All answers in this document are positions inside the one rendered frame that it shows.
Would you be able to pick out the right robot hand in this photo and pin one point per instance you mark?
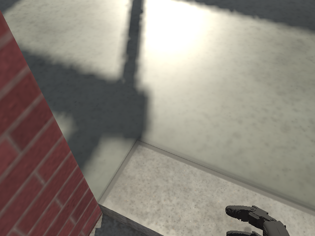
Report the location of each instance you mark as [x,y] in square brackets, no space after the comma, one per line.
[258,218]

